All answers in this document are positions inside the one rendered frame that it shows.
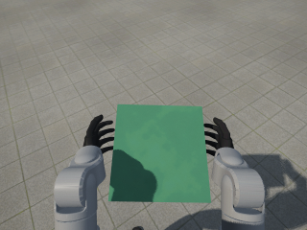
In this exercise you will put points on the right robot forearm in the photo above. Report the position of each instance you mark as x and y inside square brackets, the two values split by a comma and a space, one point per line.
[242, 191]

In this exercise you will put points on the carton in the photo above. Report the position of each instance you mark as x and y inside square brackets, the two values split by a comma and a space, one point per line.
[159, 155]

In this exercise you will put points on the robot right hand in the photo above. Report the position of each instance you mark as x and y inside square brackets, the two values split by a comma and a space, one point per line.
[223, 137]

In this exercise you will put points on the robot left hand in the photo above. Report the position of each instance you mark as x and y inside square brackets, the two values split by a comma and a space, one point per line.
[93, 135]

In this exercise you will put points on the left robot forearm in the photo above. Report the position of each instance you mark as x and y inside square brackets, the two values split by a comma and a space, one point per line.
[75, 190]

